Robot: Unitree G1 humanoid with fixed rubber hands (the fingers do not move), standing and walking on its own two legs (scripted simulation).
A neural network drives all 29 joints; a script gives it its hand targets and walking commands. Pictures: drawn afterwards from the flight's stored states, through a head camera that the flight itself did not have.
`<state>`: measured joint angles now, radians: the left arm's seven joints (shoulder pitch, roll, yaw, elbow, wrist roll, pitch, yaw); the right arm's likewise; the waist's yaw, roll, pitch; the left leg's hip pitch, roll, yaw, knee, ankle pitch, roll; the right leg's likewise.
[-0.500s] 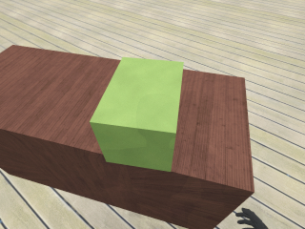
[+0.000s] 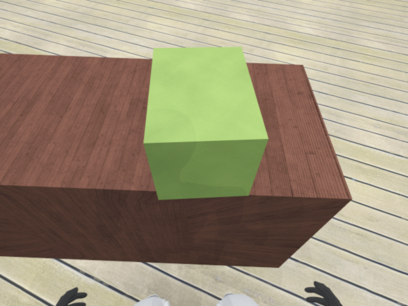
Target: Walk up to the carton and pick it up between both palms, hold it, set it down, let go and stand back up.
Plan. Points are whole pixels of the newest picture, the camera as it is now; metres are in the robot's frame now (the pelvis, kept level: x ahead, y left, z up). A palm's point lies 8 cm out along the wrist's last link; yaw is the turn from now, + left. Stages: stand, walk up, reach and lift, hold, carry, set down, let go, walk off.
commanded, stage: walk up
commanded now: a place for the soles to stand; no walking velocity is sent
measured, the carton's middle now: (200, 121) +0.52 -0.01 +0.04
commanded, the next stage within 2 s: none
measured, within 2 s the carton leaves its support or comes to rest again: neither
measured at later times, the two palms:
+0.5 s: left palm out of the picture +0.14 +0.27 -0.07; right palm out of the picture +0.07 -0.24 -0.06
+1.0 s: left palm out of the picture +0.15 +0.27 -0.08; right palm out of the picture +0.07 -0.25 -0.07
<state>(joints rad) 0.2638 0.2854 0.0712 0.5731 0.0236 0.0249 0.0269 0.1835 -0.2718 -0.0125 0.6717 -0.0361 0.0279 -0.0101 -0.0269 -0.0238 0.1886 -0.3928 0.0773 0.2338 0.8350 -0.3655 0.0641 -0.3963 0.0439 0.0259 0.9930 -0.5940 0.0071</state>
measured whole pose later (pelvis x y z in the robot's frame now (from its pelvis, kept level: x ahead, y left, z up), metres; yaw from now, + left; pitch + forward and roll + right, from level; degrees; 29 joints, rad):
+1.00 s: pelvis +0.03 +0.03 +0.03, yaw -9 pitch -3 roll +1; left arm 0.32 0.25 0.03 0.73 0.02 0.01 0.00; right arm 0.32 -0.28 -0.01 0.71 -0.02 0.00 -0.01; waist -0.01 -0.01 0.04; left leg -0.22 0.04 0.27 0.58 -0.31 0.07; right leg -0.23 0.08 0.16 0.63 -0.34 -0.01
